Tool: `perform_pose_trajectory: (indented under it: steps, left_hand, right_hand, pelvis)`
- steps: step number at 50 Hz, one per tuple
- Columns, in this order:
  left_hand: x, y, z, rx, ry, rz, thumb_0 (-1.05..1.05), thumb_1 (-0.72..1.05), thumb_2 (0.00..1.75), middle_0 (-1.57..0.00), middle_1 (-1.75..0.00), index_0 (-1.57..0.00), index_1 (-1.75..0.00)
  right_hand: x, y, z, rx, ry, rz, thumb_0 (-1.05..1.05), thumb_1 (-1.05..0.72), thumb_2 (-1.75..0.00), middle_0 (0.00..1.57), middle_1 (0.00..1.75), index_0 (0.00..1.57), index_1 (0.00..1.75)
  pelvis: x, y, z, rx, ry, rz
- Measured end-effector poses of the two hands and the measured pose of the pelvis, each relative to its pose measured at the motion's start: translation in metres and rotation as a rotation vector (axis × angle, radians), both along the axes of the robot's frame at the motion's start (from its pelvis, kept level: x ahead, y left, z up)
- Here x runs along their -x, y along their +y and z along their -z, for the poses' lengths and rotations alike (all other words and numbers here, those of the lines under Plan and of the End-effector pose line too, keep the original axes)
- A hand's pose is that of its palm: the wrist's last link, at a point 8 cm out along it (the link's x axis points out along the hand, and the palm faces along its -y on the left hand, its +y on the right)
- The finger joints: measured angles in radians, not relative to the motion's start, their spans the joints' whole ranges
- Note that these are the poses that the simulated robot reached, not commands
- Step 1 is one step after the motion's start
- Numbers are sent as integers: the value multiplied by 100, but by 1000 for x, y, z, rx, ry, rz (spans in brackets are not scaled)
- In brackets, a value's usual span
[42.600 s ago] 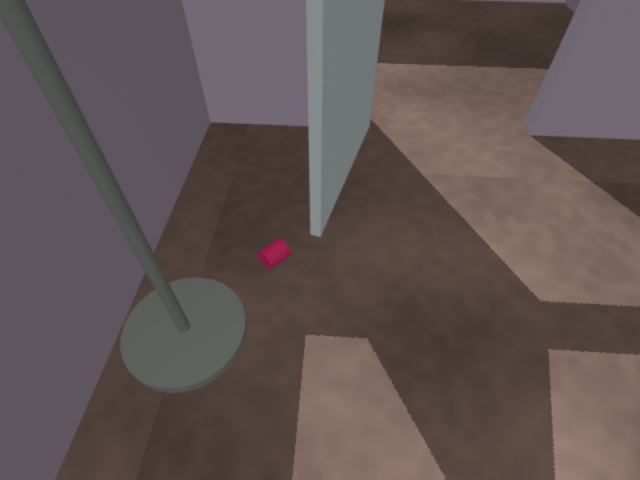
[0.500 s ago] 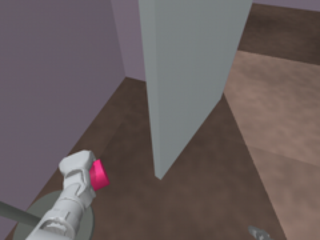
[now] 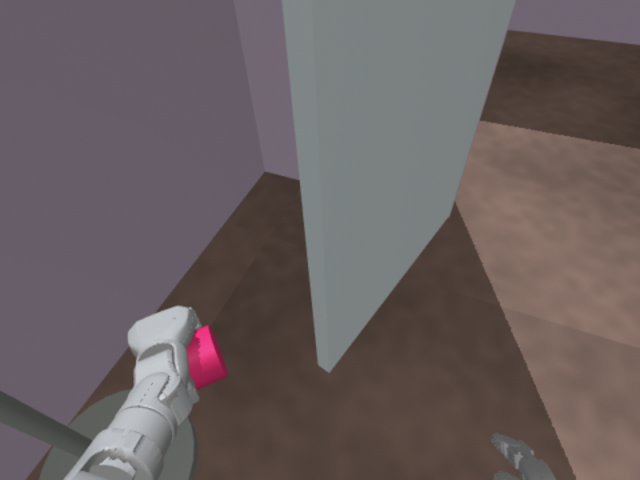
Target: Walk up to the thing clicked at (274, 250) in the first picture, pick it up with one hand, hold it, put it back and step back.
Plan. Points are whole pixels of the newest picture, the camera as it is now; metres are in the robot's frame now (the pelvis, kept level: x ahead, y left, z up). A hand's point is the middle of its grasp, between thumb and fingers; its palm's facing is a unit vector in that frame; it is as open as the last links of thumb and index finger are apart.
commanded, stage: hold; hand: left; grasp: from above
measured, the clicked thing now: (185, 364) +0.31 +0.21 -0.09
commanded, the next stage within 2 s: crouch in 1.14 s
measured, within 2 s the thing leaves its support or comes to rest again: neither
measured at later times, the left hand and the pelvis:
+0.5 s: hand (167, 370) +0.28 +0.22 -0.04, palm faces -0.41 -0.18 -0.90, open 10.9 cm; pelvis -0.01 +0.00 +0.00, yaw +0 degrees
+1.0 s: hand (164, 373) +0.28 +0.22 -0.04, palm faces -0.44 -0.18 -0.88, open 10.9 cm; pelvis -0.01 +0.00 +0.01, yaw +0 degrees
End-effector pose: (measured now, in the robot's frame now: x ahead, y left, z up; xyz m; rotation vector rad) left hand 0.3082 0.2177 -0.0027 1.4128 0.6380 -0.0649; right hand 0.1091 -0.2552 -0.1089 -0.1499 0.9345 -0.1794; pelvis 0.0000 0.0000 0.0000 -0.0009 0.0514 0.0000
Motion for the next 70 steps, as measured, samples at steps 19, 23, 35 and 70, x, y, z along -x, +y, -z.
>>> perform_pose_trajectory:
  steps: [19, 23, 35, 70]
  left_hand:
    - [20, 5, -13, 2, -2, 9, -1, -7, 38, -71, -44, -70, -43]
    - [21, 5, -17, 2, -6, 8, -1, -7, 38, -70, -45, -70, -44]
    - [23, 5, -26, 10, 11, 12, -1, -7, 39, -69, -47, -68, -47]
    - [17, 7, -17, -4, 22, 24, 0, -9, 43, -69, -47, -69, -46]
  right_hand:
    - [-7, 13, -8, -13, -68, -35, 1, -91, -90, 20, 30, 20, 30]
    - [-8, 15, -10, -16, -82, -40, 1, -91, -90, 20, 30, 20, 30]
    - [-15, 16, -14, -17, -113, -54, 1, -91, -90, 20, 30, 20, 30]
    - [-14, 13, -15, -6, -93, -42, 1, -89, -89, 20, 30, 21, 30]
  pelvis:
    - [12, 4, -3, 1, -40, 1]
    - [14, 4, -3, 1, -46, 2]
    - [15, 3, -5, -1, -56, 3]
    - [11, 3, -6, 0, -52, 4]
